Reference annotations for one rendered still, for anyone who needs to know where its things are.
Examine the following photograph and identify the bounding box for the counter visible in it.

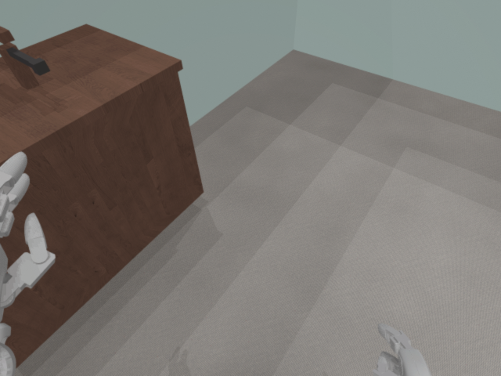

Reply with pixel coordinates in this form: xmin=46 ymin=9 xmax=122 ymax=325
xmin=0 ymin=24 xmax=204 ymax=369

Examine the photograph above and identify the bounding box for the right robot hand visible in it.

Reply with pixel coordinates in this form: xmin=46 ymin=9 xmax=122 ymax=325
xmin=373 ymin=324 xmax=432 ymax=376

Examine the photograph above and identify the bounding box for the left robot hand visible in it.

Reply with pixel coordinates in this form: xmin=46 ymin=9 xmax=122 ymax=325
xmin=0 ymin=152 xmax=56 ymax=322

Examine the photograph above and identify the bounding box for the tap lever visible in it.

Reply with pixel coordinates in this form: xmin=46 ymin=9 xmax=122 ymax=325
xmin=6 ymin=47 xmax=50 ymax=76

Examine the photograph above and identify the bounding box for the left robot forearm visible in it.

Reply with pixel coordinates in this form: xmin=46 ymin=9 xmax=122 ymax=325
xmin=0 ymin=323 xmax=16 ymax=376

